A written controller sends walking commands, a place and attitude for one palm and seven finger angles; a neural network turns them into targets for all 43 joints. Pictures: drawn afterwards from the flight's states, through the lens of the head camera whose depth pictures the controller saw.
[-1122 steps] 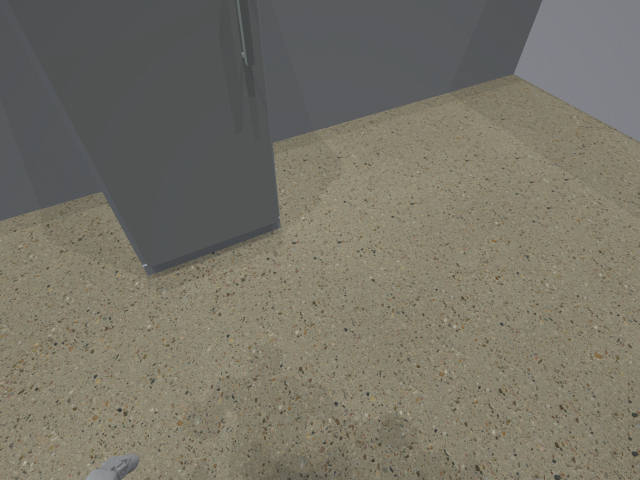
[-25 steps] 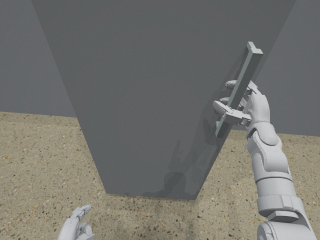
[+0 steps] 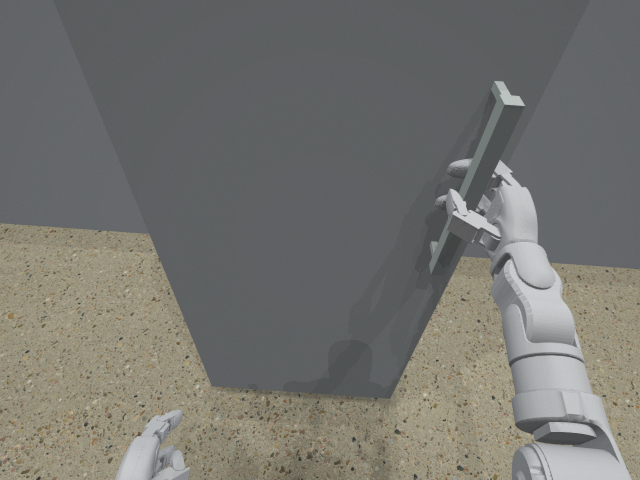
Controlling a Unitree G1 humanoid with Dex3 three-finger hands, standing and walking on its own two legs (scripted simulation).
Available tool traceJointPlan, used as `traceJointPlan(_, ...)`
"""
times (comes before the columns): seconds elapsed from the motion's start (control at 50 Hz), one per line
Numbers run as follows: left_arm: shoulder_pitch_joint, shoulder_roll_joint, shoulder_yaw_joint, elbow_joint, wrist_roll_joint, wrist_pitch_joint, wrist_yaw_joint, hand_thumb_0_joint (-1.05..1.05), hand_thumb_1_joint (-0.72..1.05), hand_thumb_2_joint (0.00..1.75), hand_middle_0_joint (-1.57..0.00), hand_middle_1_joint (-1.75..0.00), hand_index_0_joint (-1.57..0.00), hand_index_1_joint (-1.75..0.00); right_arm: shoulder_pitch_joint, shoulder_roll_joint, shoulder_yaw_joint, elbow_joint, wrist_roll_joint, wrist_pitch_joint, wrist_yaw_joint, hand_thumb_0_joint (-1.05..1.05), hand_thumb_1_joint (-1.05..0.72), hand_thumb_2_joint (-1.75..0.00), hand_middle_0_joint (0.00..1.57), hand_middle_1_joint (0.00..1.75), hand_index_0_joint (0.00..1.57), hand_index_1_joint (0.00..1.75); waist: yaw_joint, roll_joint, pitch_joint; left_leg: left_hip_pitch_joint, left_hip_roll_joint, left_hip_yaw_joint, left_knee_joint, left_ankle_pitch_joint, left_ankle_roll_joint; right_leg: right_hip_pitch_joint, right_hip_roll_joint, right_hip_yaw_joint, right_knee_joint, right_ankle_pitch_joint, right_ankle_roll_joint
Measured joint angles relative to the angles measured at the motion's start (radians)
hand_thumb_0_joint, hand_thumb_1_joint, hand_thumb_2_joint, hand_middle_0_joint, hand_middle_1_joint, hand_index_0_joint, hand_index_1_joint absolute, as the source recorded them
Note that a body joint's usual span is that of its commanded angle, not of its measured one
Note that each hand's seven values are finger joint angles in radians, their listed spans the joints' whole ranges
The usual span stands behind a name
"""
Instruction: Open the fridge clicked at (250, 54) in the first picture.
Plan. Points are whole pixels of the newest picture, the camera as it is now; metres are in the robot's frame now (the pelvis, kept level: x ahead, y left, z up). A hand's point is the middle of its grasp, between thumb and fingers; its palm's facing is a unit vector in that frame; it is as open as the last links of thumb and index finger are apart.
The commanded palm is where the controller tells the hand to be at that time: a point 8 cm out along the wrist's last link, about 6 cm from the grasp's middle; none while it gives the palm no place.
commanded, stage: grip the handle and tug to test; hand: right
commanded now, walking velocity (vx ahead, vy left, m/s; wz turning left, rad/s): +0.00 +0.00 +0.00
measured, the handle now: (463, 192) +0.45 -0.16 +0.15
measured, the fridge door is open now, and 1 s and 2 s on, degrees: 0 1 11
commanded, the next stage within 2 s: pull the door a little, standing still in 0.40 s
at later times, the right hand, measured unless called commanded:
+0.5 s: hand (456, 220) +0.39 -0.14 +0.15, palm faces -0.01 +1.00 +0.00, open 5.9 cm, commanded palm +0.35 -0.19 +0.15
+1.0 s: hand (456, 226) +0.38 -0.13 +0.15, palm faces -0.01 +1.00 -0.02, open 6.2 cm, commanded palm +0.30 -0.18 +0.15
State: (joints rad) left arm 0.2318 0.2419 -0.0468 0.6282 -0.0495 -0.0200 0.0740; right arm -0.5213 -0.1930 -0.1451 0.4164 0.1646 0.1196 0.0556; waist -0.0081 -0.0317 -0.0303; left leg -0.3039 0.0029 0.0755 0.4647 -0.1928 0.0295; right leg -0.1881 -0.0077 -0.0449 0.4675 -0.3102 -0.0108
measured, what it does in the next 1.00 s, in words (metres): shifts its weight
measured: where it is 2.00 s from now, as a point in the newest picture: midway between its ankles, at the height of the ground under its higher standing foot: outside the picture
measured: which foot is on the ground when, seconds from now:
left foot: down 0.00-1.00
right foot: down 0.00-1.00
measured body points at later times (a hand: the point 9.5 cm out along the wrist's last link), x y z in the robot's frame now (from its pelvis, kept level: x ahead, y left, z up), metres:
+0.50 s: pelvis +0.03 +0.00 +0.00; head +0.03 +0.01 +0.45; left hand +0.18 +0.24 -0.09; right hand +0.38 -0.19 +0.16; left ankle +0.03 +0.10 -0.74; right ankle -0.04 -0.11 -0.74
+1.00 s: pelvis +0.07 -0.01 +0.00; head +0.06 +0.00 +0.45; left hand +0.23 +0.21 -0.08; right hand +0.37 -0.19 +0.16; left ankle +0.03 +0.10 -0.74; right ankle -0.04 -0.11 -0.73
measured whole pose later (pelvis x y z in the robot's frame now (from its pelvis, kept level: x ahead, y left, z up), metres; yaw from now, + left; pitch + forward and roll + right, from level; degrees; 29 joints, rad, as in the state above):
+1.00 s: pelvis +0.07 -0.01 +0.00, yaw +3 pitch +4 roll +1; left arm 0.21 0.21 -0.06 0.51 -0.04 0.07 0.01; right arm -0.02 -0.15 -0.13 -0.25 0.17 0.31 0.02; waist 0.00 -0.05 -0.10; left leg -0.24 -0.01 0.02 0.46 -0.27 0.01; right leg -0.10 -0.01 -0.08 0.45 -0.36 -0.01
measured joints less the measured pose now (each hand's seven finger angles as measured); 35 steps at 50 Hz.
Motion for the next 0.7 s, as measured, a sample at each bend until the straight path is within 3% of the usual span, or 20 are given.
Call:
traceJointPlan(0.24,0.010,-0.003,0.001,-0.032,-0.002,-0.003,-0.019,0.01,0.90,0.90,-0.20,-0.30,-0.21,-0.30,0.092,-0.006,-0.033,-0.080,0.004,0.008,-0.008,0.01,-0.74,-0.80,0.34,1.38,0.34,1.38,0.018,-0.008,-0.015,0.014,-0.014,-0.029,-0.005,-0.002,0.001,0.033,-0.009,-0.030,-0.018,-0.007,0.002)
traceJointPlan(0.46,0.008,0.003,0.014,-0.056,-0.002,0.027,-0.030,0.01,0.90,0.90,-0.20,-0.30,-0.21,-0.30,0.251,-0.005,-0.042,-0.299,0.017,0.064,0.007,0.01,-0.76,-0.78,0.30,1.37,0.28,1.34,0.027,-0.013,-0.027,0.042,-0.031,-0.045,-0.019,-0.023,-0.001,0.072,-0.022,-0.047,-0.040,-0.030,0.003)
traceJointPlan(0.54,0.000,0.005,0.020,-0.064,-0.001,0.036,-0.031,0.01,0.90,0.90,-0.20,-0.30,-0.20,-0.30,0.288,0.004,-0.029,-0.369,0.021,0.095,0.000,0.01,-0.76,-0.78,0.30,1.36,0.28,1.34,0.023,-0.017,-0.031,0.049,-0.031,-0.042,-0.020,-0.033,-0.004,0.077,-0.023,-0.043,-0.040,-0.039,0.003)
traceJointPlan(0.7,-0.027,0.001,0.017,-0.051,0.010,0.044,-0.028,0.01,0.91,0.90,-0.20,-0.30,-0.20,-0.30,0.262,0.040,0.031,-0.402,0.002,0.139,-0.031,0.01,-0.74,-0.81,0.31,1.35,0.31,1.34,-0.009,-0.016,-0.030,0.051,-0.015,-0.014,-0.010,-0.052,-0.009,0.063,-0.011,-0.012,-0.022,-0.047,-0.001)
